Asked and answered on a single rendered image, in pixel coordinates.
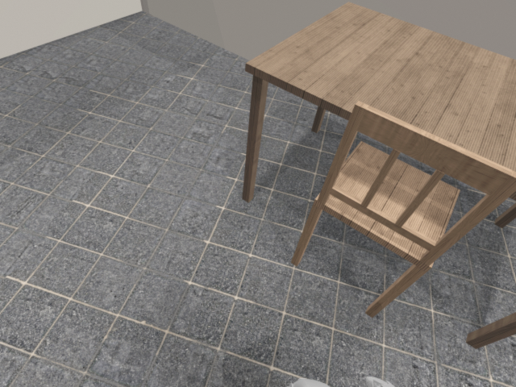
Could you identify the chair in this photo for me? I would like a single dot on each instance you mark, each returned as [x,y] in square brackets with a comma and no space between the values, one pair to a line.
[397,205]

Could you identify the table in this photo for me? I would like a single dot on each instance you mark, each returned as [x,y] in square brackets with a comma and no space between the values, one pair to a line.
[454,90]

